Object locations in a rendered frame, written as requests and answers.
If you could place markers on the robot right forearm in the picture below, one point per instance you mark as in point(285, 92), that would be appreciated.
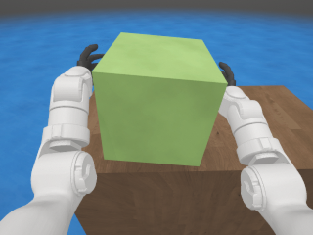
point(256, 145)

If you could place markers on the robot left forearm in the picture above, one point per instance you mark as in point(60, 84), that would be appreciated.
point(67, 128)

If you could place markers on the carton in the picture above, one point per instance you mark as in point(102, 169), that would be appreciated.
point(157, 99)

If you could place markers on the robot left upper arm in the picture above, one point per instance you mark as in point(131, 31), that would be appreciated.
point(59, 182)

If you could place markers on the robot left hand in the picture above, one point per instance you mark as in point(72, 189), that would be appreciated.
point(85, 59)

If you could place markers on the pedestal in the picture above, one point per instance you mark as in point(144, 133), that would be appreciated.
point(136, 198)

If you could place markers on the robot right upper arm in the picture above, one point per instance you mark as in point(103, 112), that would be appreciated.
point(277, 192)

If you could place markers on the robot right hand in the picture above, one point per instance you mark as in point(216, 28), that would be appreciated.
point(228, 74)

